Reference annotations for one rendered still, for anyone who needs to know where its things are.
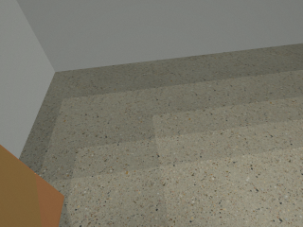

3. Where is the cupboard door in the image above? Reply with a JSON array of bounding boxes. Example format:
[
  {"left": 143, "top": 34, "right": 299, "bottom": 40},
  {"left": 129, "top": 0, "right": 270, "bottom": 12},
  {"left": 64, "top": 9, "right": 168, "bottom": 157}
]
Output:
[{"left": 0, "top": 147, "right": 42, "bottom": 227}]

